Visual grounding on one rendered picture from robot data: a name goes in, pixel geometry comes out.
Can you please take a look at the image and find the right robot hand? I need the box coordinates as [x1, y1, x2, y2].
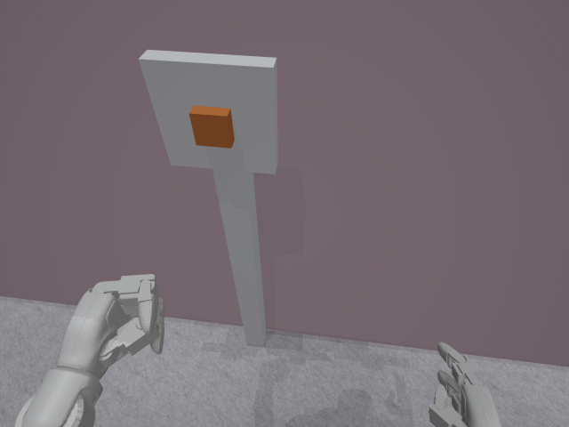
[429, 342, 502, 427]

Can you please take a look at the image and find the left robot forearm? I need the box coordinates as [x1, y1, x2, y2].
[12, 367, 103, 427]

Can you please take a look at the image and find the left robot hand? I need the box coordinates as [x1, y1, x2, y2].
[57, 274, 166, 380]

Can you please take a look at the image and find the panel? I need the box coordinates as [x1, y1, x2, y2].
[139, 50, 278, 348]

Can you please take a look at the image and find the button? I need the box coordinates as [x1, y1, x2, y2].
[189, 106, 235, 149]

